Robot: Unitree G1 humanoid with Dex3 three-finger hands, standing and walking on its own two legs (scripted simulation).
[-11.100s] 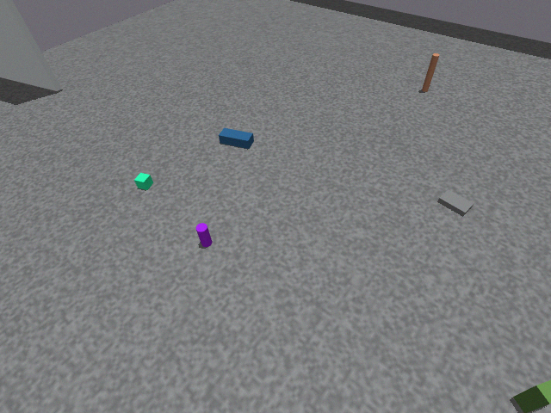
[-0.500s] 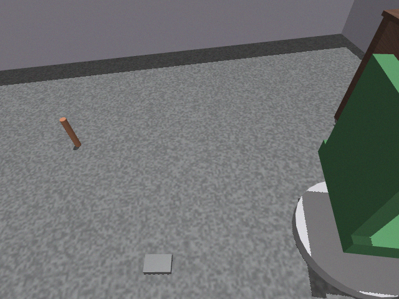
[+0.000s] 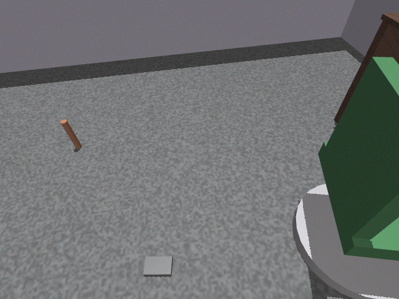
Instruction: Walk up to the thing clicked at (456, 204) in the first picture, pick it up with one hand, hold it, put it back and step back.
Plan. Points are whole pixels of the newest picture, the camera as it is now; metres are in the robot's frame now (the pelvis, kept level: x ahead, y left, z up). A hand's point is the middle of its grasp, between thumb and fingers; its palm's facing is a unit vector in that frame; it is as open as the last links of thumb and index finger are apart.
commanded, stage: stand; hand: left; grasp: from above
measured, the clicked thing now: (158, 266) +0.44 +0.25 -0.77
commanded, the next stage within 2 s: rise first in 0.54 s
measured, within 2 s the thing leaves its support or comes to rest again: neither
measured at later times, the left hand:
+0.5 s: hand out of the picture +0.06 +0.26 -0.16, palm faces -0.03 -0.94 -0.35, open 7.4 cm
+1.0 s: hand out of the picture +0.14 +0.26 -0.18, palm faces -0.06 -0.93 -0.37, open 11.1 cm
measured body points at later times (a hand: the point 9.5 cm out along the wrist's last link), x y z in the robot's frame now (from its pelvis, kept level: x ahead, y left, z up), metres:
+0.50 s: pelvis -0.01 +0.00 +0.00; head +0.00 +0.00 +0.45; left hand +0.06 +0.31 -0.13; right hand +0.06 -0.30 -0.13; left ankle -0.01 +0.12 -0.75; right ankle -0.01 -0.13 -0.75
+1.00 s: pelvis -0.02 +0.00 -0.03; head +0.04 +0.01 +0.41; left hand +0.15 +0.30 -0.15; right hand +0.07 -0.26 -0.15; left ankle -0.01 +0.12 -0.75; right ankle -0.01 -0.13 -0.75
